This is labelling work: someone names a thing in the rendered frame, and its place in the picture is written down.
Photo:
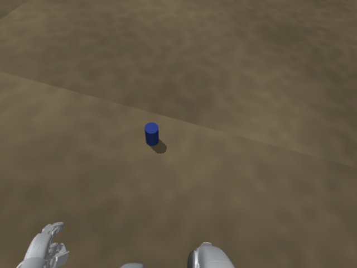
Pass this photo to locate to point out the left robot hand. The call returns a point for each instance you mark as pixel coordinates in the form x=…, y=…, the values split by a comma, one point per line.
x=55, y=254

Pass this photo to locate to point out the can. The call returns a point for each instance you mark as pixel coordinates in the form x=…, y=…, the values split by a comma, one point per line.
x=151, y=132

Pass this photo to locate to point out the left robot arm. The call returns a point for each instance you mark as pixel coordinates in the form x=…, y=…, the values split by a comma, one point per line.
x=33, y=262

